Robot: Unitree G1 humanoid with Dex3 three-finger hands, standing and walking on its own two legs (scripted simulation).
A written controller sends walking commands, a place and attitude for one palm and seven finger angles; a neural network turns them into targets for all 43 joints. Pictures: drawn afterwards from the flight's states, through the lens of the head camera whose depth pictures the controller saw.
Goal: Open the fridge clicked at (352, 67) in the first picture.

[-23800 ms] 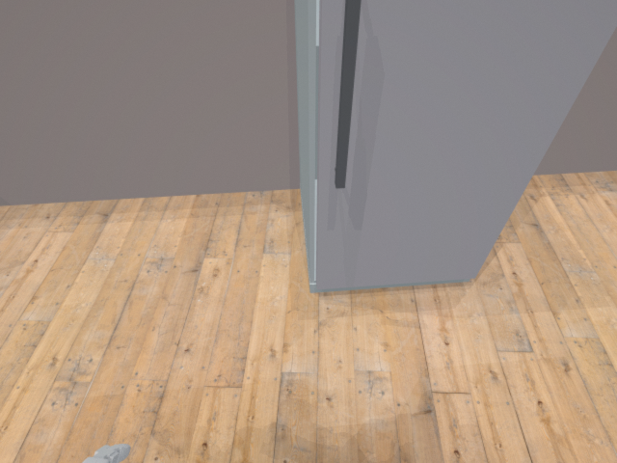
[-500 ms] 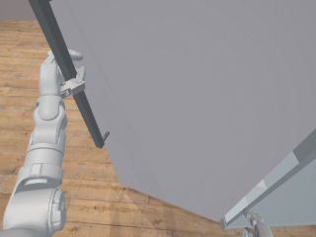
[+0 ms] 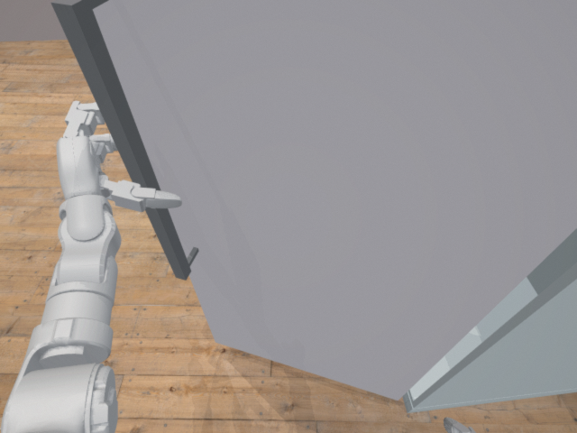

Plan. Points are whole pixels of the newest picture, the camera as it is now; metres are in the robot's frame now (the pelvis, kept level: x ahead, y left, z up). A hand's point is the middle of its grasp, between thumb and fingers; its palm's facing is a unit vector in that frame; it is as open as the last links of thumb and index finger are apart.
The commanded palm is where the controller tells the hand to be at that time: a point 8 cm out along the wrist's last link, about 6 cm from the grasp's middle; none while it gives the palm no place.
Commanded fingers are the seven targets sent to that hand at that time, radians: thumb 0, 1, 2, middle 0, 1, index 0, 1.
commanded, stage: loosen the grip on the handle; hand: left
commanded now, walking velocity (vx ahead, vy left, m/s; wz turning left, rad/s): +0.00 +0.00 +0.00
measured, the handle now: (155, 176) +0.44 +0.22 +0.11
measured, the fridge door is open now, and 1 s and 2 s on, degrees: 67 67 67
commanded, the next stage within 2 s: slip the hand off the handle in 0.04 s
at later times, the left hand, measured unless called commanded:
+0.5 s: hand (92, 156) +0.42 +0.28 +0.17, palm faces +0.41 -0.90 -0.15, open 14.7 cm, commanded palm +0.38 +0.32 +0.17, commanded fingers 0.00 -0.55 0.20 -0.25 -1.15 -0.25 -1.15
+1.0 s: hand (62, 184) +0.38 +0.31 +0.16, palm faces +0.42 -0.90 -0.13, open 14.7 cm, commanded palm +0.32 +0.35 +0.17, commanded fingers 0.00 -0.55 0.20 -0.25 -1.15 -0.25 -1.15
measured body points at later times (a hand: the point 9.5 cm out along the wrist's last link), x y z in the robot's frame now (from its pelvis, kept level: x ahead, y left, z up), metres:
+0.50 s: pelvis +0.04 +0.00 +0.00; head +0.06 +0.00 +0.45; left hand +0.39 +0.33 +0.18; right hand +0.19 -0.25 -0.10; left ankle +0.03 +0.10 -0.73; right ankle +0.04 -0.12 -0.73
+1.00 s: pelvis +0.03 -0.01 +0.00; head +0.04 -0.02 +0.45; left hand +0.35 +0.35 +0.17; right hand +0.15 -0.27 -0.11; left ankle +0.03 +0.10 -0.73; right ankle +0.04 -0.12 -0.73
